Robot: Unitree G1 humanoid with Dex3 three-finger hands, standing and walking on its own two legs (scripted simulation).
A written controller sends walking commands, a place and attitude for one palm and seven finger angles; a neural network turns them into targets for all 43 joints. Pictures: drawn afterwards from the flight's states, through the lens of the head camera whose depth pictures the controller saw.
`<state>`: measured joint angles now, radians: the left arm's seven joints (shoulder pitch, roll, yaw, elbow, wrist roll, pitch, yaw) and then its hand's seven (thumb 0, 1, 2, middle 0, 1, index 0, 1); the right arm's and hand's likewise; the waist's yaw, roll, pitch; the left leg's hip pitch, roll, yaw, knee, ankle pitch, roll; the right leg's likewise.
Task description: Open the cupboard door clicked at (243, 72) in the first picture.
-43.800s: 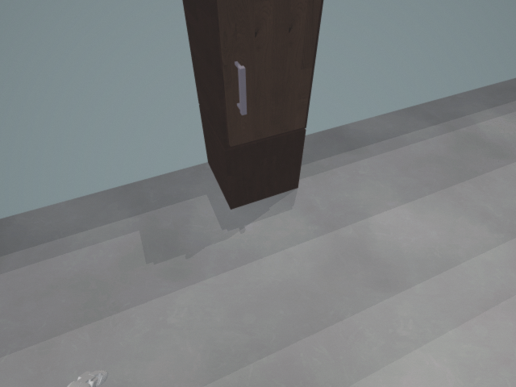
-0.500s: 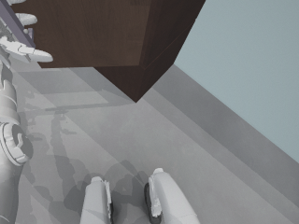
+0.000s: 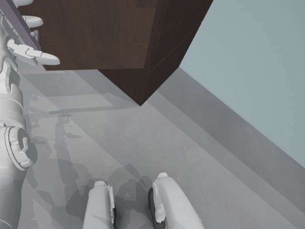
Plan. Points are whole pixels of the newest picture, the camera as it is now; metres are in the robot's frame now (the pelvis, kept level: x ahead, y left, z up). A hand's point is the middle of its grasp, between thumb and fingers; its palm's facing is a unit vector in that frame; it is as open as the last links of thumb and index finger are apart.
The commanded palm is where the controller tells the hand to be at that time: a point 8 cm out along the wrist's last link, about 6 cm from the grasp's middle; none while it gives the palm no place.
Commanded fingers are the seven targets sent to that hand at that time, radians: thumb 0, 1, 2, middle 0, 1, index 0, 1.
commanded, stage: slide the fingers in behind the handle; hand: left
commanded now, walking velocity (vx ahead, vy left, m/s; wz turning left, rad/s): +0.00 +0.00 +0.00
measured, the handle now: (20, 16) +0.61 +0.24 +0.05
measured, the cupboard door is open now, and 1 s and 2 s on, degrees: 48 48 92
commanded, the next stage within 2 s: close the thumb around the handle in 0.06 s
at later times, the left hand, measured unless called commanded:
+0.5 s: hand (32, 34) +0.56 +0.21 +0.06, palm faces +0.03 -1.00 -0.02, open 10.8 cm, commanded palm +0.54 +0.23 +0.05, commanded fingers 0.00 0.51 0.73 -0.37 -1.31 -0.37 -1.31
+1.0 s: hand (30, 36) +0.55 +0.21 +0.06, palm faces +0.04 -1.00 -0.02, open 5.6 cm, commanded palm +0.54 +0.24 +0.05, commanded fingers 0.00 0.90 0.90 -0.40 -1.35 -0.40 -1.35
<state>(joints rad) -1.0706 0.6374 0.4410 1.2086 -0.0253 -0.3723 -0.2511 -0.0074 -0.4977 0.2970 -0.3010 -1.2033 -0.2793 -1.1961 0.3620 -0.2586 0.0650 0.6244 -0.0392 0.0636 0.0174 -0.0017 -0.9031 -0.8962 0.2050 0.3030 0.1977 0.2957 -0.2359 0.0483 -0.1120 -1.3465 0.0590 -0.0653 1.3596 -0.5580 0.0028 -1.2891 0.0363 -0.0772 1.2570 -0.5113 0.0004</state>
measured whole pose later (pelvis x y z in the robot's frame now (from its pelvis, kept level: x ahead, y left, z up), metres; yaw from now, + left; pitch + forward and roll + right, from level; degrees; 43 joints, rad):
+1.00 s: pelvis +0.00 +0.00 +0.00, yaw +0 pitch +30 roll -6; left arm -1.04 0.62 0.44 1.21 -0.04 -0.40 -0.25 0.01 0.76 0.82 -0.37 -1.35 -0.36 -1.34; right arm 0.35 -0.26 0.06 0.63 -0.04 0.07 0.02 0.00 -0.90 -0.90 0.21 0.30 0.20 0.30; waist -0.23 0.05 -0.12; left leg -1.33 0.06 -0.06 1.35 -0.56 0.01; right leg -1.27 0.03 -0.07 1.25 -0.51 0.01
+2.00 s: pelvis +0.02 -0.02 +0.04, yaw +4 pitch +20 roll -1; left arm -0.16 -0.10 -0.08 0.48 0.10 -0.47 0.57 0.00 0.72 0.78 -0.31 -1.33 -0.34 -1.33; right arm 0.23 -0.17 -0.02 0.61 -0.09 0.03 0.06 0.00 -0.90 -0.90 0.20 0.30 0.20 0.30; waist -0.04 0.02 -0.18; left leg -1.00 0.03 -0.04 1.18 -0.53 -0.03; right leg -0.99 0.00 -0.05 1.17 -0.53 -0.03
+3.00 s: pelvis +0.00 -0.03 +0.03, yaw +5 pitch +20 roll +0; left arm -0.20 -0.14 -0.15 0.52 0.16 -0.48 0.63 -0.01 -0.49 0.30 -0.25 -0.66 -0.25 -0.66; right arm 0.16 -0.16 -0.02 0.64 -0.11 -0.03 0.02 0.01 -0.90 -0.90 0.20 0.30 0.20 0.30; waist -0.03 0.03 -0.17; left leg -1.04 0.01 -0.05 1.22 -0.52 -0.03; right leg -1.03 -0.01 -0.06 1.22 -0.54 -0.03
